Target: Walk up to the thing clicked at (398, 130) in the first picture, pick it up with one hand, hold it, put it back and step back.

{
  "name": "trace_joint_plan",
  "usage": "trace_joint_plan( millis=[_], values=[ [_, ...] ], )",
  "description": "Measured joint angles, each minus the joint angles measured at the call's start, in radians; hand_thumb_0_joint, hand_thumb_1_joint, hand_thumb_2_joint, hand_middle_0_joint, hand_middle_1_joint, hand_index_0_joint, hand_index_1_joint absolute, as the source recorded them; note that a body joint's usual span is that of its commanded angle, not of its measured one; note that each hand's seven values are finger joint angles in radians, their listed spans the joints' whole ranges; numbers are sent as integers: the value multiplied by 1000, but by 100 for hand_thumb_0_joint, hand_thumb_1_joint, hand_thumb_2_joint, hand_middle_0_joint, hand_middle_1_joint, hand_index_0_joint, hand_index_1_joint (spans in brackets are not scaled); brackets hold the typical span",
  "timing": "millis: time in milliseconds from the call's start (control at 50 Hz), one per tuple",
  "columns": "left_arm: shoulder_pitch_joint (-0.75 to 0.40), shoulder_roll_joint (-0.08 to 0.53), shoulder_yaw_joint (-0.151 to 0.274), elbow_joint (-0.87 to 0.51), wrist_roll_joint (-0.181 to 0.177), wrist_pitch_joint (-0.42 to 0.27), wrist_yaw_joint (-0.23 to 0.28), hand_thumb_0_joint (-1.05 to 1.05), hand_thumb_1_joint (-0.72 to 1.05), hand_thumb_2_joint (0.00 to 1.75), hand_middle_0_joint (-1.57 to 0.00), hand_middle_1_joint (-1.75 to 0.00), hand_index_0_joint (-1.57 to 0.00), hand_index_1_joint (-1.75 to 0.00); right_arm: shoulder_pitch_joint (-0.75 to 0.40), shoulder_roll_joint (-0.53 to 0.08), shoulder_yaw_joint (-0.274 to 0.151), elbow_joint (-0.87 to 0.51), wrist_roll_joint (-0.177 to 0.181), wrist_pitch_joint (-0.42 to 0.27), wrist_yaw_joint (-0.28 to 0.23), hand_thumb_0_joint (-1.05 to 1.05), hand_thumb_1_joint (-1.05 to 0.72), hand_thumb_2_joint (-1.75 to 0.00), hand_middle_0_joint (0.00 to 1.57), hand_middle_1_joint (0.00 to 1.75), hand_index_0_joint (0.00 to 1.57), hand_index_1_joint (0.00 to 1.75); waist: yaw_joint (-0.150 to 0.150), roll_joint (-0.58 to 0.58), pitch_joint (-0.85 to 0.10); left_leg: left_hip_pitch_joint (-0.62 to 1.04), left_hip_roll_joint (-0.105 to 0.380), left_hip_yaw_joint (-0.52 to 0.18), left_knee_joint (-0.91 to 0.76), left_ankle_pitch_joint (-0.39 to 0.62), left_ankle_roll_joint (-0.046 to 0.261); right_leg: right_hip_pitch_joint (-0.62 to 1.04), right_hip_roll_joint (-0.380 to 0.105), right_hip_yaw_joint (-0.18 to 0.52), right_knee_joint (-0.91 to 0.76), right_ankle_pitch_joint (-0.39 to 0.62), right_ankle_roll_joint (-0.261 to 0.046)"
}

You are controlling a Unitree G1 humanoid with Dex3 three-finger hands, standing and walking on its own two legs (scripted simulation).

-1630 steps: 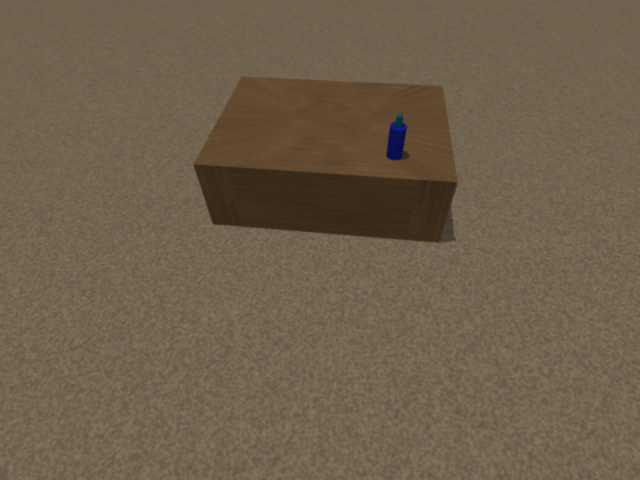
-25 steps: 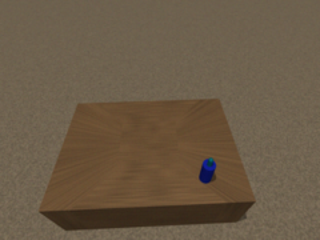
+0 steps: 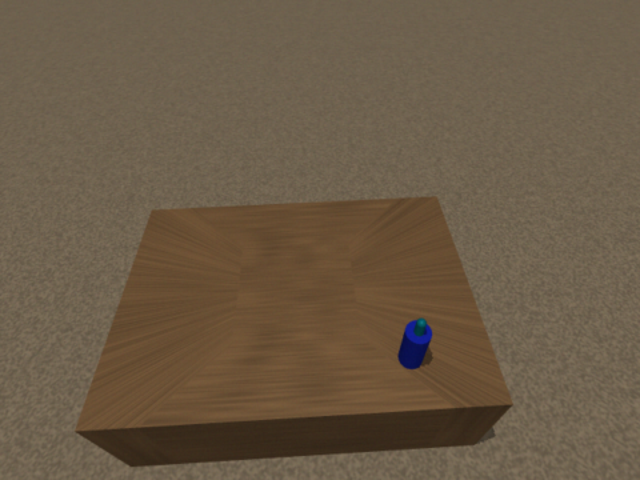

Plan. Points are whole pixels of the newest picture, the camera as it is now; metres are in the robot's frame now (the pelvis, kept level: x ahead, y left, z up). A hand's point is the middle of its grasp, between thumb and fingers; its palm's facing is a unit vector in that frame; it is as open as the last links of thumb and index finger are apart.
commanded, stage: stand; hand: right
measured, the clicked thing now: (415, 340) +0.48 -0.20 -0.36
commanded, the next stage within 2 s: step back in 0.68 s
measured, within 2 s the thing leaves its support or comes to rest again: neither
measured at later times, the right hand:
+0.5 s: hand out of the picture +0.07 -0.25 -0.16, palm faces -0.02 +0.94 -0.34, open 7.3 cm
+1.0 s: hand out of the picture +0.06 -0.28 -0.18, palm faces +0.01 +0.93 -0.38, open 7.3 cm
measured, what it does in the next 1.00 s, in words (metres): stands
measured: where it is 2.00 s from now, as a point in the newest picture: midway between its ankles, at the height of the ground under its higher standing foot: outside the picture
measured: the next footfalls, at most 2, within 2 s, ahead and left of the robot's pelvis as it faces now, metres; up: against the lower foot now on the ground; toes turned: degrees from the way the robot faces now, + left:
left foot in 1.16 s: -0.08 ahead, +0.12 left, +0.00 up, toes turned -2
right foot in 1.56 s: -0.12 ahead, -0.06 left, +0.00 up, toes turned -1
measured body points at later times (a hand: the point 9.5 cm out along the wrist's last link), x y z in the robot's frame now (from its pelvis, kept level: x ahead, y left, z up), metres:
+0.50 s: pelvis +0.01 +0.00 +0.00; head +0.02 +0.00 +0.45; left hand +0.08 +0.30 -0.13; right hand +0.07 -0.30 -0.13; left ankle -0.01 +0.15 -0.74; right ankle +0.03 -0.14 -0.74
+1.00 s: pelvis -0.05 +0.00 -0.02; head +0.03 -0.01 +0.42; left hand +0.07 +0.31 -0.14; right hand +0.06 -0.33 -0.15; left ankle -0.03 +0.14 -0.73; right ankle +0.03 -0.14 -0.74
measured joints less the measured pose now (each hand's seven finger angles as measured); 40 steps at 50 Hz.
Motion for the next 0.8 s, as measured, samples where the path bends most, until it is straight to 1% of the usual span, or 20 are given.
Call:
trace_joint_plan(
  millis=[680,720,800],
  values=[
    [-3,6,0,-11,-3,0,1,1,90,89,-20,-30,-20,-30,-7,-2,-5,-2,1,6,3,0,-91,-90,20,30,21,30,-3,-3,-2,12,4,3,-10,-6,-2,11,4,1,-11,-4,-2],
    [-4,9,12,-32,-12,8,-1,1,90,89,-20,-30,-20,-30,-14,-5,-12,-16,8,15,8,0,-91,-90,20,30,21,30,-2,-4,5,-16,4,4,19,-15,1,-17,5,4,16,-11,-2],
    [-27,33,31,-87,-21,22,4,1,90,89,-20,-30,-20,-30,-48,-15,-28,-63,19,29,11,0,-91,-90,21,30,21,30,-3,-12,64,-84,2,7,95,-31,5,-90,5,11,97,-27,-7]
  ],
)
